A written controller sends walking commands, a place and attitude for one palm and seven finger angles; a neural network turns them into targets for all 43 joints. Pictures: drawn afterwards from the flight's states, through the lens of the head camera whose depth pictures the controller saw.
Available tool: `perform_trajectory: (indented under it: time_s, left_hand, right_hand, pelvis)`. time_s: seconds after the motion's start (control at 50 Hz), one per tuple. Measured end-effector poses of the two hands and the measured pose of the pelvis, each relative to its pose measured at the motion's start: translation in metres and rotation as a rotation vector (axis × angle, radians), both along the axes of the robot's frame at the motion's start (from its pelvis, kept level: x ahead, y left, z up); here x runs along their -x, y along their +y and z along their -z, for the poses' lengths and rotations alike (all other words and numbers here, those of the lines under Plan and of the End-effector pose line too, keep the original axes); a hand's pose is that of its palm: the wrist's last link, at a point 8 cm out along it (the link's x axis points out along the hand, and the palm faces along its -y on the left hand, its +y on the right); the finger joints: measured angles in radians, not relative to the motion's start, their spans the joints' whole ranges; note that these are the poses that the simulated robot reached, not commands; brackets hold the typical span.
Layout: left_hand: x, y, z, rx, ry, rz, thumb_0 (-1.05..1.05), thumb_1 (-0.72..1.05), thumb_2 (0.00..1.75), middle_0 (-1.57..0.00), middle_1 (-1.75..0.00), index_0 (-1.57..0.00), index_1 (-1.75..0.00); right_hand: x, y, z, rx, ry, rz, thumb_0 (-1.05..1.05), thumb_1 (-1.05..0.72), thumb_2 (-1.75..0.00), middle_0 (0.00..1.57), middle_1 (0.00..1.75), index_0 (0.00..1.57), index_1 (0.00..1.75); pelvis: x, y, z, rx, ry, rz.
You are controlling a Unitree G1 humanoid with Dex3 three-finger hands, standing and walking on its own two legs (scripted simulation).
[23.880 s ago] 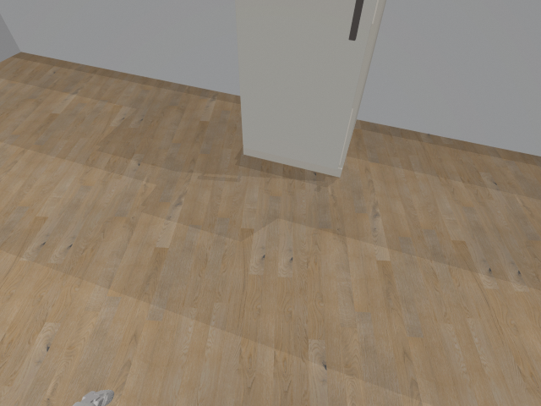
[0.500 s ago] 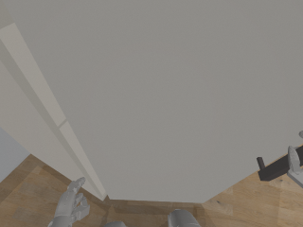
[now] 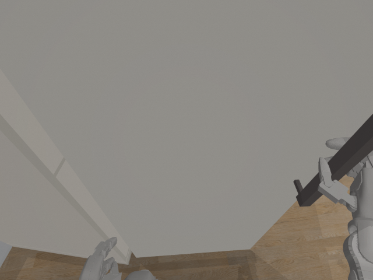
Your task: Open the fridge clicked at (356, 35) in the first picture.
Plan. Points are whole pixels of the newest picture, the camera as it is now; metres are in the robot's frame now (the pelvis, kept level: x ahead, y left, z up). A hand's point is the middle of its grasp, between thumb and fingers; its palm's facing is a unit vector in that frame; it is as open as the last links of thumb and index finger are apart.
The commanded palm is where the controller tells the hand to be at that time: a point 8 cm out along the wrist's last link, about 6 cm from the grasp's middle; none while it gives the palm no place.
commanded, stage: stop walking and hold the door back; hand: right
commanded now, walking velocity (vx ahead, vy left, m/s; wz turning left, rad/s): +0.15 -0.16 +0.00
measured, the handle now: (341, 147) +0.31 -0.25 +0.17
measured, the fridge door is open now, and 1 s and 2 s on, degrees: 78 72 72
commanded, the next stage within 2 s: loosen the grip on the handle in 0.80 s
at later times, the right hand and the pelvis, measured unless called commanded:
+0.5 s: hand (316, 155) +0.32 -0.23 +0.13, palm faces +0.32 +0.93 -0.19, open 5.8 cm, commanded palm +0.28 -0.28 +0.12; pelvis -0.05 +0.01 +0.00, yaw -2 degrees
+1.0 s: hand (319, 149) +0.33 -0.24 +0.13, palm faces +0.28 +0.94 -0.19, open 6.5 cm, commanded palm +0.28 -0.28 +0.12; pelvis -0.06 +0.01 -0.01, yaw -1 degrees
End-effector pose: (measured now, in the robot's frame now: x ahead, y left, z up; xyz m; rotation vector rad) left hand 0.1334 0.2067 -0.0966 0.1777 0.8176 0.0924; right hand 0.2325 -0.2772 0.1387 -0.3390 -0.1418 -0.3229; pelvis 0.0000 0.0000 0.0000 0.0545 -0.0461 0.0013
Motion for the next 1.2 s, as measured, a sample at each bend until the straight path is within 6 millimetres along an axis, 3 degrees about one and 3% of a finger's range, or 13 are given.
perform_trajectory:
  time_s: [0.06,0.12,0.26,0.34,0.44,0.56,0.64,0.7,0.92,1.0,1.06,1.2]
  left_hand:
    - [-0.001,0.006,0.019,0.027,-0.006,0.057,0.01,0.90,0.89,-0.21,-0.30,-0.21,-0.30]
    - [-0.001,0.022,0.029,0.002,0.005,0.070,0.01,0.90,0.89,-0.21,-0.30,-0.21,-0.30]
    - [0.025,0.067,0.004,-0.118,0.013,-0.023,0.01,0.90,0.89,-0.21,-0.30,-0.21,-0.30]
    - [0.046,0.081,-0.008,-0.201,-0.012,-0.070,0.01,0.90,0.90,-0.21,-0.30,-0.20,-0.30]
    - [0.078,0.069,-0.013,-0.161,0.053,-0.125,0.01,0.91,0.90,-0.20,-0.30,-0.20,-0.30]
    - [0.097,0.044,0.007,-0.079,0.171,-0.074,0.01,0.90,0.90,-0.20,-0.30,-0.20,-0.30]
    - [0.087,0.041,0.030,-0.027,0.176,-0.040,0.01,0.90,0.90,-0.21,-0.30,-0.21,-0.30]
    - [0.073,0.045,0.035,-0.012,0.153,-0.044,0.02,0.90,0.89,-0.21,-0.30,-0.21,-0.30]
    - [0.029,0.066,-0.009,-0.131,-0.038,-0.048,0.01,0.90,0.89,-0.21,-0.30,-0.21,-0.30]
    - [0.029,0.067,-0.020,-0.137,-0.077,-0.022,0.01,0.90,0.90,-0.20,-0.30,-0.20,-0.30]
    - [0.036,0.066,-0.022,-0.127,-0.097,-0.020,0.01,0.90,0.90,-0.20,-0.30,-0.20,-0.30]
    - [0.067,0.054,-0.002,-0.094,-0.024,-0.034,0.01,0.90,0.90,-0.20,-0.30,-0.20,-0.30]
  right_hand:
    - [0.000,0.001,0.001,0.027,-0.038,0.048,-0.09,-0.55,-0.79,0.46,1.40,0.35,1.38]
    - [-0.005,0.001,0.002,0.020,-0.030,0.069,-0.11,-0.54,-0.80,0.46,1.40,0.38,1.39]
    - [-0.029,0.000,0.000,-0.017,0.018,0.030,-0.11,-0.57,-0.79,0.46,1.40,0.43,1.39]
    - [-0.044,0.001,0.002,-0.062,-0.024,-0.012,-0.06,-0.59,-0.79,0.45,1.40,0.44,1.40]
    - [-0.049,0.003,0.002,-0.105,-0.022,-0.018,-0.04,-0.61,-0.79,0.45,1.40,0.43,1.40]
    - [-0.049,0.003,0.001,-0.099,-0.009,-0.005,-0.05,-0.62,-0.78,0.45,1.40,0.41,1.40]
    - [-0.049,0.003,0.001,-0.044,-0.012,0.027,-0.08,-0.59,-0.76,0.45,1.40,0.41,1.40]
    - [-0.049,0.003,0.000,-0.038,0.003,0.047,-0.09,-0.58,-0.76,0.45,1.40,0.41,1.40]
    - [-0.053,0.000,0.000,-0.055,-0.011,-0.015,-0.07,-0.58,-0.78,0.45,1.40,0.44,1.40]
    - [-0.065,-0.009,-0.001,-0.129,0.025,-0.055,-0.09,-0.48,-0.73,0.45,1.40,0.45,1.40]
    - [-0.061,-0.013,0.001,-0.149,-0.009,-0.029,-0.07,-0.40,-0.68,0.45,1.40,0.45,1.40]
    - [-0.051,-0.012,0.007,-0.095,-0.043,0.007,-0.02,0.03,-0.46,0.44,1.39,0.39,1.34]
  pelvis:
    - [0.012,0.019,0.017,0.045,-0.001,0.013]
    - [0.030,0.023,0.021,0.047,-0.018,0.024]
    - [0.050,0.017,0.005,0.091,0.014,0.045]
    - [0.057,0.005,0.011,0.061,0.029,0.044]
    - [0.057,0.003,0.000,0.032,0.022,0.037]
    - [0.051,0.014,-0.001,0.022,0.035,0.030]
    - [0.048,0.025,0.011,0.039,0.036,0.022]
    - [0.051,0.027,0.012,0.035,0.029,0.028]
    - [0.051,0.014,0.007,0.048,0.022,0.012]
    - [0.057,0.010,0.008,0.059,0.072,0.010]
    - [0.061,0.006,0.011,0.059,0.093,-0.004]
    - [0.065,0.003,0.018,0.061,0.110,-0.007]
